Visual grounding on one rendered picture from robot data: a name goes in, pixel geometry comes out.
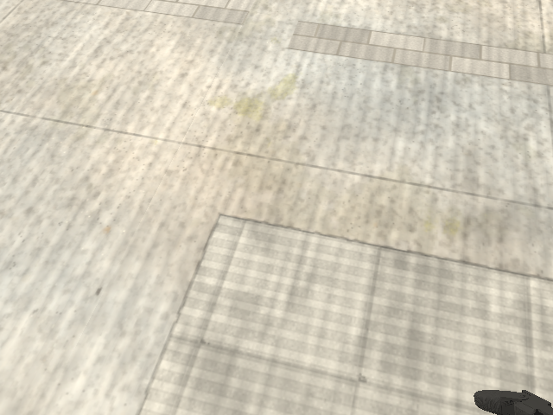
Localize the robot right hand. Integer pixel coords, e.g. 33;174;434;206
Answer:
474;390;553;415

